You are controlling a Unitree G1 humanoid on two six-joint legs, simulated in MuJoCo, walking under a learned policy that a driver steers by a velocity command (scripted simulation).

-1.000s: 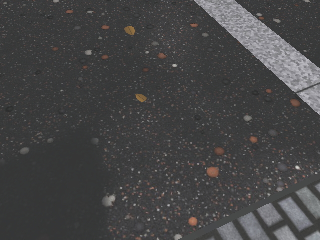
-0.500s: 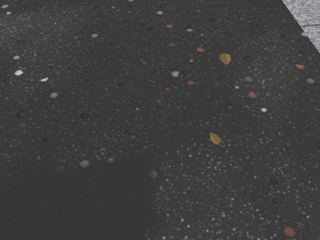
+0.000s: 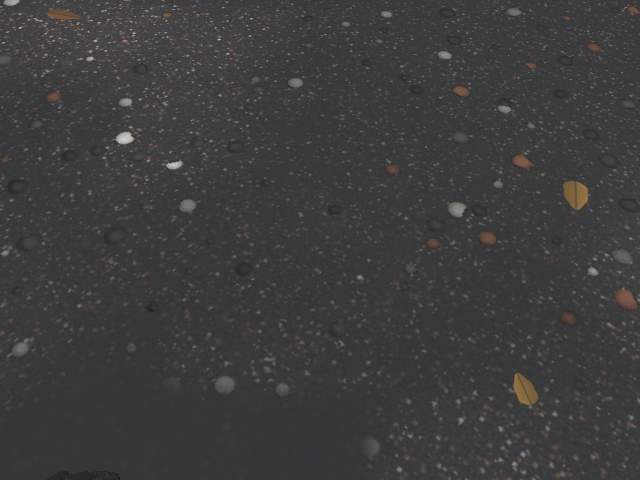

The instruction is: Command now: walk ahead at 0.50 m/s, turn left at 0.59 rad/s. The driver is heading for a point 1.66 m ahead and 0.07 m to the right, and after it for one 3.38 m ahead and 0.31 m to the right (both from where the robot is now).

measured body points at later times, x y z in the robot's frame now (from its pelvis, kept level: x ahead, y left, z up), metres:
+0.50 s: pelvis +0.27 -0.05 +0.00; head +0.30 -0.05 +0.45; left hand +0.24 +0.23 -0.12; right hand +0.49 -0.26 -0.10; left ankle +0.34 +0.13 -0.69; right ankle +0.26 -0.15 -0.75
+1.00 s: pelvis +0.39 +0.00 -0.02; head +0.40 +0.00 +0.43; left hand +0.42 +0.29 -0.14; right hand +0.58 -0.21 -0.13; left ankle +0.43 +0.12 -0.75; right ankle +0.42 -0.13 -0.75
